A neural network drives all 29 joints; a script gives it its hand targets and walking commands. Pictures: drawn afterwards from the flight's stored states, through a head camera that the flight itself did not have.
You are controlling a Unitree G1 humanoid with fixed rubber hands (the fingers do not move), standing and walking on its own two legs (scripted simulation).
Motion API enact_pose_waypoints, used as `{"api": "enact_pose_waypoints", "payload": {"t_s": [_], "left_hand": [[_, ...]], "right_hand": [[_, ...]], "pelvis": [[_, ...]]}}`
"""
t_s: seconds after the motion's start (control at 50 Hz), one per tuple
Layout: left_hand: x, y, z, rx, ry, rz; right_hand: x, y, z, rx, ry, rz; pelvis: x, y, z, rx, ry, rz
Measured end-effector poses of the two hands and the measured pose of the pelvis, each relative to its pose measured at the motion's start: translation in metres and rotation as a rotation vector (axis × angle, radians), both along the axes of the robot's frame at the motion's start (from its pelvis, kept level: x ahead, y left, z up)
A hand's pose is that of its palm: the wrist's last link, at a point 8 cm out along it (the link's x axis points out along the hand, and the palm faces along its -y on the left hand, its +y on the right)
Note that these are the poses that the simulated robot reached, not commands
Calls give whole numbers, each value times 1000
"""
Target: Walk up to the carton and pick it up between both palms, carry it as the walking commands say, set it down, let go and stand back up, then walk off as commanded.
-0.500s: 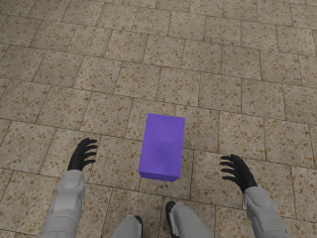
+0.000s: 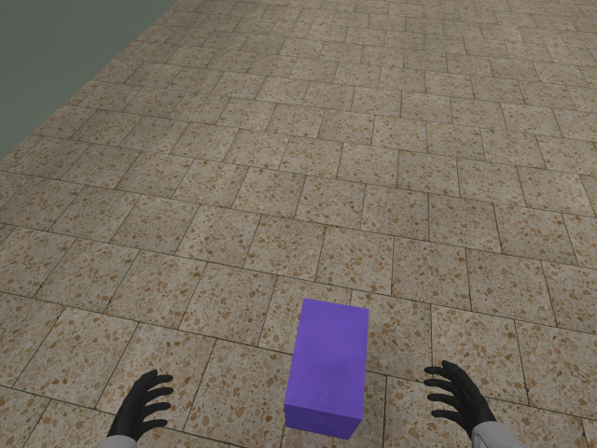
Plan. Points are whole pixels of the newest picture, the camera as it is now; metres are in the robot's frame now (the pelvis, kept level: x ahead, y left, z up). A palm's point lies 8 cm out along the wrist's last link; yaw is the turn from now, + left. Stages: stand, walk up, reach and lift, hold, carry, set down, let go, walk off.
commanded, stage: let go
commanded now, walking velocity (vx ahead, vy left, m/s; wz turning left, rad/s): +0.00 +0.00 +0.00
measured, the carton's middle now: (326, 369) +0.40 -0.09 -0.63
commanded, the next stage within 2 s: stand in 0.24 s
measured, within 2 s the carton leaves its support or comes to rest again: neither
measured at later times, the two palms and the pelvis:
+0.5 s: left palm out of the picture +0.08 +0.26 -0.09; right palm out of the picture +0.10 -0.28 -0.11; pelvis -0.02 -0.01 -0.01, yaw +0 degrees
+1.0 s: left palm out of the picture -0.01 +0.23 -0.11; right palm out of the picture +0.01 -0.32 -0.12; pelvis -0.06 -0.05 +0.00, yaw +2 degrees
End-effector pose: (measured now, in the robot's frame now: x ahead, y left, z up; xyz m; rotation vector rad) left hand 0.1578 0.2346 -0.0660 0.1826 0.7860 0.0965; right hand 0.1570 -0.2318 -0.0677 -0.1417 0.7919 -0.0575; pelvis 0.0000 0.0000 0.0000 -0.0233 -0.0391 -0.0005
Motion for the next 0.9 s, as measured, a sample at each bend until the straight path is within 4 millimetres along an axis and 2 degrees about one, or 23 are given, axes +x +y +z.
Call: {"api": "enact_pose_waypoints", "payload": {"t_s": [0.16,0.28,0.34,0.42,0.56,0.72,0.9], "left_hand": [[-3,-3,-5,3,20,-2],[-14,-11,-17,24,25,-9],[-27,-4,-25,56,69,20],[-51,12,-26,115,109,73],[-94,27,-25,167,167,144],[-128,13,-32,143,219,168],[-160,-3,-44,112,287,187]], "right_hand": [[-12,12,-15,-3,73,0],[-22,1,-17,-41,76,-31],[-28,-19,-23,-72,61,-69],[-40,-41,-30,-99,53,-107],[-78,-52,-47,-94,135,-104],[-109,-58,-56,-86,198,-89],[-138,-77,-57,-118,263,-86]], "pelvis": [[-5,2,-3,7,-18,-24],[-8,-4,-6,11,-15,-29],[-11,-5,-8,15,-5,-17],[-15,-8,-9,19,-7,-9],[-25,-18,-8,29,-22,8],[-39,-30,-6,33,-37,18],[-53,-44,-5,34,-40,30]]}}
